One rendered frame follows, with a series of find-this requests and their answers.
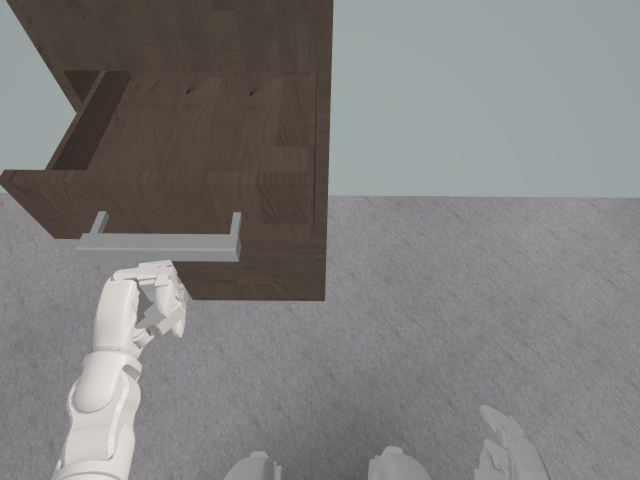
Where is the left robot forearm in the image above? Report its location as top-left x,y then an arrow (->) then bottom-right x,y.
51,350 -> 142,480

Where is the robot right thigh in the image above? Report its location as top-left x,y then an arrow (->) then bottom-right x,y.
368,453 -> 432,480

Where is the cabinet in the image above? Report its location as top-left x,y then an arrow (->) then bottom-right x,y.
6,0 -> 334,301

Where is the robot left shin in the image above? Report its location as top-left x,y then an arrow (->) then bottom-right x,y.
250,451 -> 270,459

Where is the handle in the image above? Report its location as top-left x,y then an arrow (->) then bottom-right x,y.
76,211 -> 242,262

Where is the drawer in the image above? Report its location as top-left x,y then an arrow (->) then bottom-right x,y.
0,71 -> 317,241

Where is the left robot hand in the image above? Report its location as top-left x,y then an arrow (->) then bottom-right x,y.
93,260 -> 188,359

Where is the right robot hand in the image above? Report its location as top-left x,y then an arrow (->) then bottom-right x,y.
474,405 -> 551,480

